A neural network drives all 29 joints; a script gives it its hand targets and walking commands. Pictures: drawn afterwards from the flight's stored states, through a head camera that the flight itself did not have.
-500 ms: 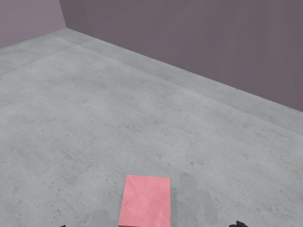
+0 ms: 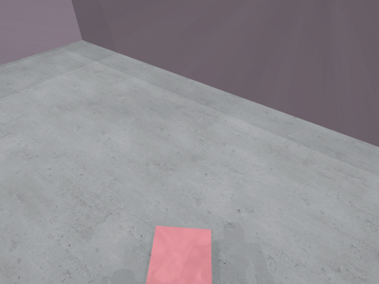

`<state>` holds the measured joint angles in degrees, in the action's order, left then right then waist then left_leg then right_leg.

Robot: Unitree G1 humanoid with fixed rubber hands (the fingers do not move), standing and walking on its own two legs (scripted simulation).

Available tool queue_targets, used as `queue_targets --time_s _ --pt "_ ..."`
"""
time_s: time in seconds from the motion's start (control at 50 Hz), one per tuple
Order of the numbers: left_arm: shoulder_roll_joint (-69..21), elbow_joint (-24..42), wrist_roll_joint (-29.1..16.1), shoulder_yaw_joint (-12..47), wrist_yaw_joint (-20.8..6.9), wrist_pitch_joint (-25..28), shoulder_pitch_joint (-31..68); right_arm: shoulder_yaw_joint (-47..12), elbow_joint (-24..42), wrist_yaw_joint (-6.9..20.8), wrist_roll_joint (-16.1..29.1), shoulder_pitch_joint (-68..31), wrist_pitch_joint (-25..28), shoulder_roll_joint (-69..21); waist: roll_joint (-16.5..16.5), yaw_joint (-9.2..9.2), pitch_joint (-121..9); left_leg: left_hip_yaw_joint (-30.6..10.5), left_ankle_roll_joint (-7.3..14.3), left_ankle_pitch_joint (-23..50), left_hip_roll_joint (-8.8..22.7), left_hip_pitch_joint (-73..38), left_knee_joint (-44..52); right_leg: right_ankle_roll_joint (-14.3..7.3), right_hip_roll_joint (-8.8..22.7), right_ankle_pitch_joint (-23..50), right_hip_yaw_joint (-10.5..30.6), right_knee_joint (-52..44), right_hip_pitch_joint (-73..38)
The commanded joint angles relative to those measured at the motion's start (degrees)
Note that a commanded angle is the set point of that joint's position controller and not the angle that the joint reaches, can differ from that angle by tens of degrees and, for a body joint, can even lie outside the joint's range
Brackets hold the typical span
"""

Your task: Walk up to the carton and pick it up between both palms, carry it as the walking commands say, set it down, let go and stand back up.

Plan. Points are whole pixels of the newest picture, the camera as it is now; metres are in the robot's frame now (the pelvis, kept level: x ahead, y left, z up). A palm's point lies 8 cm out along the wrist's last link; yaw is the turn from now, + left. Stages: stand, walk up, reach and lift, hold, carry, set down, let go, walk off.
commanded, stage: stand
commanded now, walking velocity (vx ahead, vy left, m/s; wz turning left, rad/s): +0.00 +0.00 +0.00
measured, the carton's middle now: (180, 263) +0.43 +0.02 -0.69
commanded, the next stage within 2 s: none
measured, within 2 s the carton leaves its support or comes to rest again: neither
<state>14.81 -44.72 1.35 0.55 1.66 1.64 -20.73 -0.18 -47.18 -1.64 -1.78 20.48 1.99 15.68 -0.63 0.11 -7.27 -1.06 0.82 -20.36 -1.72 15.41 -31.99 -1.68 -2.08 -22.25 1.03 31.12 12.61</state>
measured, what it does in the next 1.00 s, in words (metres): stands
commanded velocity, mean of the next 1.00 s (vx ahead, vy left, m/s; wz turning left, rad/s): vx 0.00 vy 0.00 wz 0.00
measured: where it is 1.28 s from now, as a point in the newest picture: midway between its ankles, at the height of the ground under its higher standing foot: outside the picture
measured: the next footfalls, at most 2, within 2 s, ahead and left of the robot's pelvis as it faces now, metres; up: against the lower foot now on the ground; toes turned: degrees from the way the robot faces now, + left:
none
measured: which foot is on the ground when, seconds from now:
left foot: down 0.00-1.00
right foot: down 0.00-1.00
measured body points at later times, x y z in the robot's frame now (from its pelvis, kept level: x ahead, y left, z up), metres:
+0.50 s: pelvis -0.02 +0.00 +0.00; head -0.03 +0.01 +0.45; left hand -0.02 +0.25 -0.14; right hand +0.00 -0.25 -0.14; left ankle -0.04 +0.11 -0.73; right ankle -0.07 -0.10 -0.73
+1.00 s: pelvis -0.03 +0.00 +0.01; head -0.05 +0.00 +0.46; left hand -0.08 +0.22 -0.15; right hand -0.05 -0.23 -0.15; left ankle -0.04 +0.11 -0.73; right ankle -0.07 -0.10 -0.73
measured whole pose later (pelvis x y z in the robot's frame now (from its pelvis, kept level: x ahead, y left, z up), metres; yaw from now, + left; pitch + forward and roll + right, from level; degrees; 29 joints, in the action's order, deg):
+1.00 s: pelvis -0.03 +0.00 +0.01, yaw +0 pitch -1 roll +0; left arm 8.6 -63.4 0.8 3.0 2.3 0.3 -23.7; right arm -3.6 -63.2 -2.5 -0.8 20.5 0.1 10.4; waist -0.4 0.0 -2.1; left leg -1.3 1.3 -15.6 -2.2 11.3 -27.7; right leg -1.4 -1.5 -18.1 0.8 27.7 8.8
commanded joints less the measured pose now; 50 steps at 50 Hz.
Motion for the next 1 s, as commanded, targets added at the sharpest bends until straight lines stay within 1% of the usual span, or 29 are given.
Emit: queue_targets --time_s 0.0,0.02,0.04,0.06,0.08,0.1,0.12,0.16,0.18,0.24,0.28,0.3,0.34,0.36,0.4,0.44,0.52,0.54,0.58,0.6,0.62,0.78,0.84,0.86,0.88,0.9,0.94,0.96,0.98 --pt "7.0 1.5 0.1 -1.9 0.3 0.3 -2.4 0.9 1.5 0.0 0.1 1.2 0.2 4.4 -1.1 0.05 7.1 -6.3 0.4 16.9 6.3 0.3 4.7 0.3 6.4 18.5 6.1 -4.0 2.3" --pt "6.0 0.9 -0.1 -1.5 0.2 0.3 -3.7 1.0 1.0 -0.2 0.1 1.9 0.1 6.0 -1.0 -0.72 8.3 -6.5 0.7 19.5 6.5 0.0 3.9 0.2 6.5 21.9 6.4 -4.5 2.9" --pt "4.3 0.6 -0.2 -1.1 0.1 0.3 -4.0 1.1 0.6 0.1 0.5 2.2 0.0 5.9 2.1 -0.19 4.8 -5.3 0.5 17.8 5.9 -1.3 3.5 0.1 6.3 18.8 6.4 -4.6 1.5" --pt "3.5 0.7 -0.2 -0.7 0.0 0.0 -2.9 1.2 0.7 0.3 0.1 0.9 0.0 6.7 0.0 -0.09 8.0 -5.8 0.4 16.1 6.2 -0.2 3.9 -0.2 6.4 16.7 6.4 -4.8 3.5" --pt "6.1 0.8 0.2 -1.5 -0.1 0.0 -1.4 0.5 0.1 0.1 0.2 1.7 -0.2 3.9 2.4 0.22 7.5 -5.7 0.5 15.0 5.8 -0.5 5.3 -0.1 5.9 14.0 5.8 -4.7 4.1" --pt "4.2 -0.5 0.3 -1.0 -0.2 -0.4 -5.0 0.5 -1.0 -0.2 -0.3 3.4 -0.8 6.0 0.2 -0.91 7.5 -6.3 0.3 13.1 6.2 -1.1 5.6 0.0 5.6 10.9 6.1 -5.7 4.5" --pt "6.0 -0.8 -0.3 -1.4 0.3 -0.5 -4.0 1.3 -0.7 -0.2 -0.1 2.3 -0.3 7.7 1.1 -0.05 6.9 -6.9 0.8 14.8 6.0 -0.7 5.8 0.4 5.4 12.2 5.5 -5.4 2.6" --pt "5.2 -1.8 -0.4 -0.8 0.0 -0.5 -5.0 0.5 -1.2 -0.3 -0.2 1.1 -0.3 5.0 -0.7 -0.67 5.9 -5.6 0.8 16.3 5.9 -1.1 4.9 0.6 5.3 16.5 5.3 -5.1 1.1" --pt "4.3 -2.3 0.4 -0.5 0.6 -0.5 -3.9 0.2 -2.1 -0.4 0.1 2.2 -0.7 4.2 -2.8 0.61 9.0 -5.4 0.5 15.4 5.3 -2.1 4.3 0.3 6.3 19.2 6.4 -5.7 4.2" --pt "6.1 -3.8 0.3 -1.0 0.4 -0.6 -4.3 0.3 -3.3 -0.4 0.2 3.6 -0.9 5.6 1.6 0.18 7.8 -5.5 0.5 15.8 5.7 -3.0 5.5 -0.6 6.5 17.0 6.5 -5.9 3.4" --pt "5.5 -5.2 -0.3 -0.5 0.4 -0.4 -6.3 -0.4 -4.7 -0.3 0.4 3.4 -0.9 4.2 -1.5 -0.51 7.6 -6.2 0.8 16.4 5.9 -2.1 5.9 0.3 6.1 15.5 5.6 -6.5 1.5" --pt "3.7 -6.0 -0.7 -0.1 0.4 -0.7 -5.0 0.1 -4.8 -0.1 0.3 3.2 -0.9 6.3 -2.3 0.53 5.9 -6.3 0.8 12.6 5.6 -2.7 6.7 0.4 5.3 12.2 5.0 -6.1 0.8" --pt "3.6 -6.6 -0.6 0.0 0.3 -0.2 -6.0 0.0 -4.9 -0.1 0.6 1.6 -0.5 6.3 0.0 -0.95 8.7 -6.4 1.3 16.2 6.2 -1.5 6.5 -0.3 6.3 15.4 6.2 -6.7 1.3" --pt "3.9 -7.2 -0.4 -0.2 0.1 -0.6 -6.5 -0.4 -6.5 -0.3 0.3 3.0 -0.8 4.5 3.7 -0.60 10.6 -5.8 1.0 17.1 5.9 -2.3 7.1 0.0 6.1 14.6 6.0 -6.3 3.2" --pt "2.7 -7.9 -0.1 0.3 0.6 -0.8 -6.0 -1.4 -7.1 -0.8 0.4 2.6 -1.1 1.6 -0.7 -1.13 11.0 -6.6 1.3 16.2 6.1 -1.6 7.5 -0.4 6.1 14.4 5.5 -6.3 2.6" --pt "2.5 -10.0 0.0 0.2 0.5 -0.6 -6.6 -1.0 -8.3 -0.6 0.6 3.7 -1.3 4.2 2.1 0.18 11.5 -6.3 1.0 17.0 6.5 -3.6 7.7 -0.5 6.3 15.2 6.6 -7.4 2.8" --pt "1.7 -11.3 -0.7 0.3 0.5 -0.7 -6.7 -1.1 -9.0 -0.5 0.6 2.0 -0.7 4.6 -0.4 -0.82 8.7 -6.6 1.5 19.6 6.2 -3.7 7.1 0.3 5.8 16.2 5.1 -7.0 -0.3" --pt "1.9 -11.3 -0.4 0.4 0.3 -0.7 -4.5 -2.1 -9.4 -0.6 0.5 2.5 -0.9 2.0 2.3 -0.10 12.5 -6.2 1.4 18.2 5.8 -1.0 8.0 -0.4 6.1 15.3 5.8 -6.9 1.1" --pt "2.1 -12.8 -0.4 0.4 0.4 -1.0 -7.6 -1.9 -10.6 -0.5 0.8 3.1 -1.1 2.2 -0.4 -0.54 11.6 -5.5 1.0 15.8 5.8 -3.1 7.7 -0.1 6.1 16.4 5.7 -7.7 1.2" --pt "-0.3 -13.6 -0.3 0.8 0.5 -1.2 -7.5 -1.8 -10.8 -0.5 1.2 4.3 -1.6 2.5 2.9 0.13 13.7 -5.6 1.1 13.0 5.3 -1.9 8.5 -0.5 6.1 13.7 6.1 -8.2 2.8" --pt "-0.9 -14.4 -0.3 1.4 0.6 -1.4 -7.7 -2.6 -11.7 -0.8 1.0 5.9 -1.7 -0.4 -3.0 0.37 13.2 -6.2 1.2 12.8 5.7 -3.2 7.9 -0.3 6.0 13.3 5.9 -8.1 2.7" --pt "-0.3 -16.6 -0.1 1.3 1.2 -1.2 -8.3 -2.7 -13.2 -0.9 0.9 4.3 -1.2 1.1 1.6 -0.53 10.3 -5.6 1.6 18.6 6.0 -3.9 8.2 -0.6 6.7 18.8 5.9 -7.3 -0.9" --pt "-0.9 -17.7 -0.6 1.7 1.2 -1.2 -8.9 -2.9 -14.7 -1.3 0.9 4.8 -1.2 -1.5 -0.6 -0.35 12.6 -6.6 1.9 16.8 6.4 -3.7 7.7 -0.5 5.8 15.1 5.5 -8.0 1.8" --pt "-2.4 -17.5 -0.5 2.0 0.8 -1.4 -6.1 -3.3 -16.0 -0.8 0.9 6.1 -1.8 -2.6 1.2 0.61 14.7 -5.8 1.2 15.7 5.7 -2.3 8.3 -0.8 6.2 15.4 5.9 -7.7 2.2" --pt "-0.5 -17.3 -0.6 1.4 0.7 -1.4 -7.0 -3.2 -15.2 -1.1 0.8 4.4 -1.8 -2.1 -1.2 -0.65 13.4 -6.3 1.8 12.9 5.9 -3.5 8.7 -0.9 6.1 12.9 5.7 -8.4 3.0" --pt "-1.7 -18.0 -0.4 1.9 0.7 -1.4 -6.6 -2.4 -15.2 -1.2 1.2 4.9 -2.0 0.3 -0.8 1.11 13.2 -5.5 1.1 12.2 5.6 -4.2 8.3 -0.4 5.7 11.9 5.8 -9.4 3.4" --pt "-2.2 -18.4 -0.5 2.0 0.7 -1.2 -7.9 -2.3 -15.9 -0.9 1.0 5.2 -1.8 1.2 -2.4 0.11 13.1 -6.0 1.4 12.8 5.9 -3.4 8.8 -0.6 5.9 12.1 5.5 -9.3 2.3" --pt "-3.6 -19.2 -0.6 2.0 0.7 -1.2 -8.2 -2.9 -16.6 -1.0 1.0 4.4 -1.8 -1.6 0.2 -0.10 14.3 -6.1 1.1 12.8 5.9 -2.1 9.0 -0.4 5.9 12.4 5.4 -8.6 2.1" --pt "-3.9 -19.7 -0.6 2.2 0.8 -1.2 -9.4 -2.7 -16.6 -1.0 0.9 4.8 -2.3 -1.1 -1.7 -0.48 15.2 -5.9 0.9 10.0 5.7 0.1 9.2 -0.3 6.0 10.5 5.4 -9.6 1.2"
